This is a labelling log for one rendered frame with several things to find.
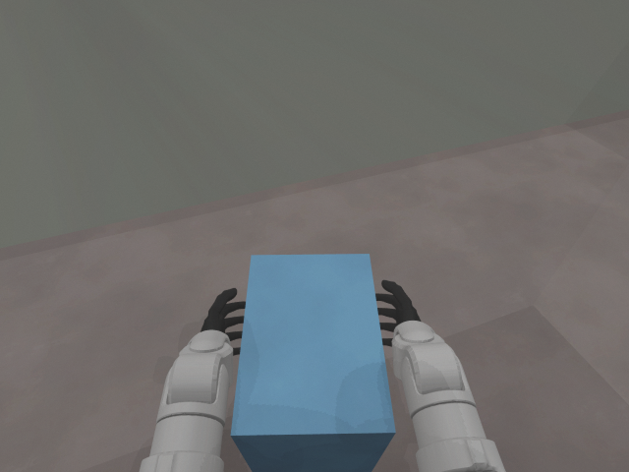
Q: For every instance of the right robot forearm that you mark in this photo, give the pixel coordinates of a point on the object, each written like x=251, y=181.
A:
x=441, y=405

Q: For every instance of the carton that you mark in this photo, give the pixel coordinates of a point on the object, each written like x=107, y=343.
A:
x=312, y=392

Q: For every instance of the left robot forearm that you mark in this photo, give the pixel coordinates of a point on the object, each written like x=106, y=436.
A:
x=192, y=410

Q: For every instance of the right robot hand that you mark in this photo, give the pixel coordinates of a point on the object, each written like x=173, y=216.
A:
x=404, y=311

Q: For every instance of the left robot hand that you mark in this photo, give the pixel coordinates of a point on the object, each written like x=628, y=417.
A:
x=219, y=310

